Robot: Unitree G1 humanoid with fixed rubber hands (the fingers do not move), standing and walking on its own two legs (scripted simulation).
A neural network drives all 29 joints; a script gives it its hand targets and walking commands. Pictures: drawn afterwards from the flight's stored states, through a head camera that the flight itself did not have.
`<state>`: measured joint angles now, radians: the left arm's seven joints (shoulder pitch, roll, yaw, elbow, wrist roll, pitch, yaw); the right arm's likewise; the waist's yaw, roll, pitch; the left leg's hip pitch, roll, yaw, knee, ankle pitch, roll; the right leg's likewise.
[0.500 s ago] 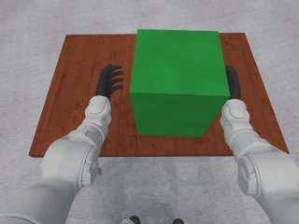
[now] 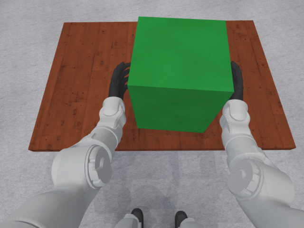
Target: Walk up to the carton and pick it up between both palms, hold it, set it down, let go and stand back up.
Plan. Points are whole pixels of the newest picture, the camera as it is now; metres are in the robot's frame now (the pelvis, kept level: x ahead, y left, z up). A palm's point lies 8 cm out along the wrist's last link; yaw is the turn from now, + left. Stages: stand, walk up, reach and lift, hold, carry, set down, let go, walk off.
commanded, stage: reach and lift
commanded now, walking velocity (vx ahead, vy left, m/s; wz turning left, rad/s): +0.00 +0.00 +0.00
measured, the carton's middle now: (175, 82) +0.49 -0.04 +0.00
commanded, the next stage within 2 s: none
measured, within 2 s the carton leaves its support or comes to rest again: leaves its support in 1.92 s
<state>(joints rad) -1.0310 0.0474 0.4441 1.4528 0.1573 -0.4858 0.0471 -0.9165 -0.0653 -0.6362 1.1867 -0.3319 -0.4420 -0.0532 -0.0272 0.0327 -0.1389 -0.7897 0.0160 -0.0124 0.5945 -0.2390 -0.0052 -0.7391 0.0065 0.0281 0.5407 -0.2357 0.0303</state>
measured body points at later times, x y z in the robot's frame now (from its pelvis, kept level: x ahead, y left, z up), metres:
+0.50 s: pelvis +0.00 +0.00 +0.00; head +0.14 +0.00 +0.43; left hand +0.47 +0.11 +0.01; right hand +0.45 -0.19 +0.02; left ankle +0.00 +0.11 -0.72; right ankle -0.01 -0.14 -0.72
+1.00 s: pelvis +0.00 +0.00 +0.00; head +0.14 +0.00 +0.43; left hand +0.46 +0.11 +0.01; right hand +0.45 -0.19 +0.02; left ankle +0.00 +0.11 -0.72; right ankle -0.01 -0.14 -0.72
